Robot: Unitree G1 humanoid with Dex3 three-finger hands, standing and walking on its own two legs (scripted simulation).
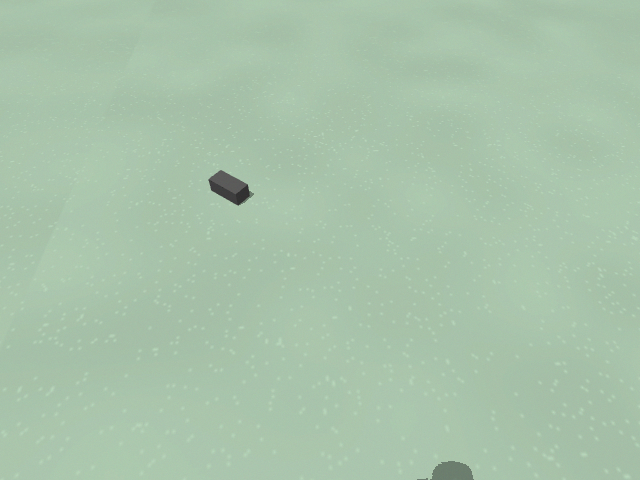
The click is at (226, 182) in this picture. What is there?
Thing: lying carton
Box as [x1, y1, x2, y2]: [208, 170, 249, 204]
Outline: 208,179 211,190 236,204 240,203 249,195 247,184 221,170
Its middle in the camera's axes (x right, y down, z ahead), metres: -0.41 -0.23 +1.79
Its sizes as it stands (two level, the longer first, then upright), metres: 0.166 0.078 0.069
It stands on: the floor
